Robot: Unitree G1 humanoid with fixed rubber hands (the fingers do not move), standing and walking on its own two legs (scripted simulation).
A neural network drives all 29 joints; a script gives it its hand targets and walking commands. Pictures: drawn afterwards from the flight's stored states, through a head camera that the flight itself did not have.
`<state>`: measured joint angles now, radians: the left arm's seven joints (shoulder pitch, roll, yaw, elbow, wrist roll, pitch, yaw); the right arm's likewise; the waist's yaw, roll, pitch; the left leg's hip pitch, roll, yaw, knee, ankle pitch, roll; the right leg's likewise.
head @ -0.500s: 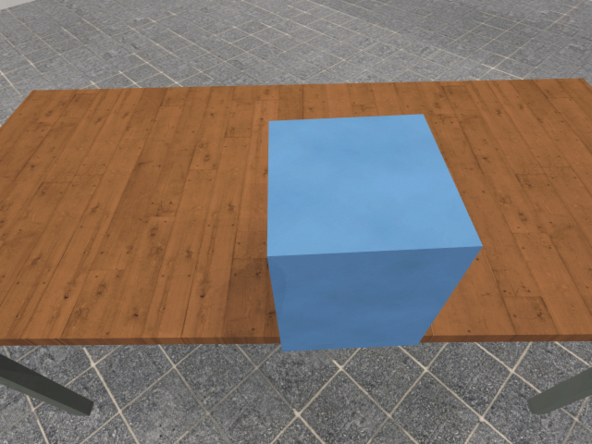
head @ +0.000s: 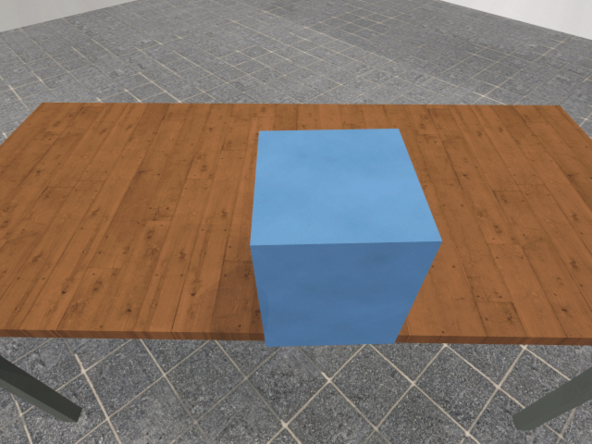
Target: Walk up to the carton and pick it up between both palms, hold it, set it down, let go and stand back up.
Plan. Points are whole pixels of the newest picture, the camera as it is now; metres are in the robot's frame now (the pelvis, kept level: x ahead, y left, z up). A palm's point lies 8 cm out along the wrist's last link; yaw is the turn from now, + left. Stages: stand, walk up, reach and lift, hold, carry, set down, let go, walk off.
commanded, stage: walk up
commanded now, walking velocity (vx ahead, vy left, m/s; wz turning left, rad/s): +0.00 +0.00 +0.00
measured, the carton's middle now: (329, 242) +0.41 -0.01 +0.06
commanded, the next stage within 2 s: stand in 0.46 s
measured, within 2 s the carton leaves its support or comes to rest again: neither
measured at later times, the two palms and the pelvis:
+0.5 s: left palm out of the picture -0.05 +0.21 -0.15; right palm out of the picture -0.05 -0.18 -0.15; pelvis -0.01 +0.02 +0.00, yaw -1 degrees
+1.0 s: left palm (145, 443) +0.18 +0.25 -0.13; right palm out of the picture +0.17 -0.20 -0.13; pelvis -0.04 +0.01 -0.04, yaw +2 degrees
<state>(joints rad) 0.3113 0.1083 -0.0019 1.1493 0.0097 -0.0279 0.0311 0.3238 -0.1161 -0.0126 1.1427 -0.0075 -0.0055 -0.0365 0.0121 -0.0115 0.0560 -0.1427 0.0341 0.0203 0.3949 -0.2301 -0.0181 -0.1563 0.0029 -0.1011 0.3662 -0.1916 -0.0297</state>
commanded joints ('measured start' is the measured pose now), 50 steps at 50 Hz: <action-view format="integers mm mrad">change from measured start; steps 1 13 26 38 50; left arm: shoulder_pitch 65 71 88 -926 -150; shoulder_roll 89 68 62 335 76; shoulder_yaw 24 8 3 45 104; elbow -10 31 34 -396 -745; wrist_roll -2 -2 0 -122 26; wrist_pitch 1 15 12 207 962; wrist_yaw -1 5 7 -36 -140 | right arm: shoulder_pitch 59 100 102 -969 -198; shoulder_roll -50 -63 -41 -138 -195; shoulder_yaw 0 2 2 -154 205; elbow -7 2 -1 -401 -435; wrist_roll -3 -4 -3 -71 386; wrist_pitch -15 -16 -18 44 560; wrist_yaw -9 -4 -3 45 28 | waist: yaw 6 -1 -3 -75 -23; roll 92 1 32 -80 144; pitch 2 76 55 -145 -318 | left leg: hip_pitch -49 -71 -64 -461 38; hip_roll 65 58 53 6 10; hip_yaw -58 -71 -71 19 24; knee -92 -122 -116 102 238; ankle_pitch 127 37 22 -171 416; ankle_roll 27 40 48 6 -94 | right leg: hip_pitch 49 -8 -25 -157 -149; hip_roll -103 -94 -101 -27 45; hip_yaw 100 107 115 50 1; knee -46 -65 -48 201 209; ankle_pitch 89 -1 -1 -261 287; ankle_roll -12 5 12 -4 -30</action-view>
